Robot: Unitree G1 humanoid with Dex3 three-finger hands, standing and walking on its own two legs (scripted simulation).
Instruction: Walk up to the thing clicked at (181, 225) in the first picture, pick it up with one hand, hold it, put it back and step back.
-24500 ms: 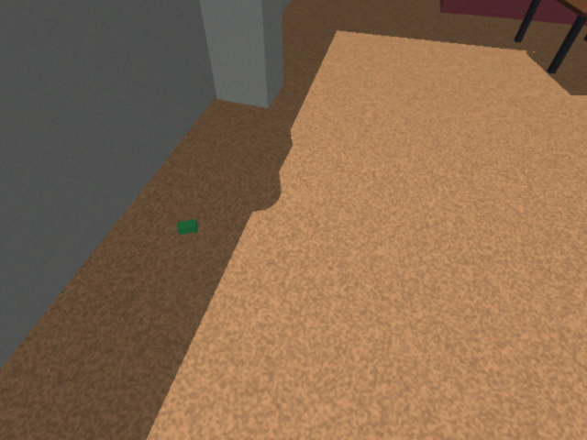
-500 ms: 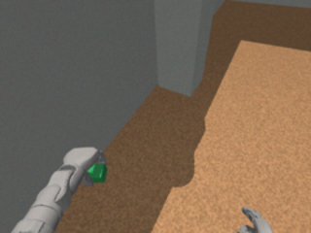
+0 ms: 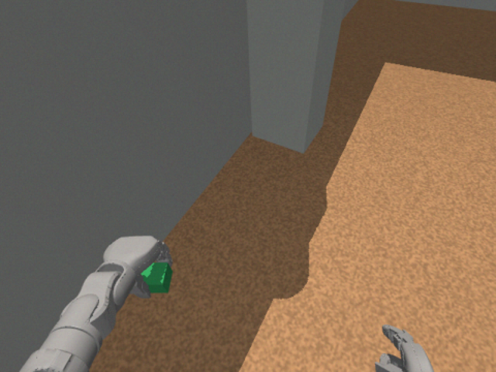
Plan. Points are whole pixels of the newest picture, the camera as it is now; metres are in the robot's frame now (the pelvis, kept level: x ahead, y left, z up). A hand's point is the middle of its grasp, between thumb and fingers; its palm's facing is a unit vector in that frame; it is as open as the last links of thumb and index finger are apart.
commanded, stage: hold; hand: left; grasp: from above
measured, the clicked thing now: (147, 277) +0.30 +0.22 -0.08
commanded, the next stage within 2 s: crouch in 0.10 s
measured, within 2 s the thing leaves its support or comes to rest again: neither
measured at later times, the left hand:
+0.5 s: hand (143, 284) +0.29 +0.23 -0.07, palm faces -0.49 -0.04 -0.87, open 7.2 cm
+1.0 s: hand (171, 291) +0.37 +0.24 -0.31, palm faces -0.42 +0.06 -0.91, open 7.2 cm
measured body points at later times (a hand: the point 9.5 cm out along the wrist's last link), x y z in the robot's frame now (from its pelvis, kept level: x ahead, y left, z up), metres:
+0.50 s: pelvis +0.00 +0.00 -0.01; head +0.03 +0.00 +0.44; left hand +0.31 +0.23 -0.02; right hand +0.14 -0.26 -0.12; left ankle +0.02 +0.13 -0.74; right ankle +0.02 -0.13 -0.74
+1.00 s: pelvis -0.05 +0.01 -0.19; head +0.11 +0.03 +0.22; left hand +0.39 +0.24 -0.26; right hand -0.01 -0.27 -0.32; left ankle +0.02 +0.13 -0.74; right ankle +0.02 -0.13 -0.74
